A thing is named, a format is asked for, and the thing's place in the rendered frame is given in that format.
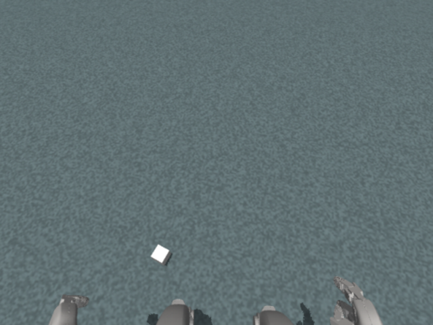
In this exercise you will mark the right robot hand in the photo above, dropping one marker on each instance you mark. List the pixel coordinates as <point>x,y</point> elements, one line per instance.
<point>362,311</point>

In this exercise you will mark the left robot hand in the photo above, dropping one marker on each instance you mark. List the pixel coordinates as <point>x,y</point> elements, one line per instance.
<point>66,312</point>

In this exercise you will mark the cube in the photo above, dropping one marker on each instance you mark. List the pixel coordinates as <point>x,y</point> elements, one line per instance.
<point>161,254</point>

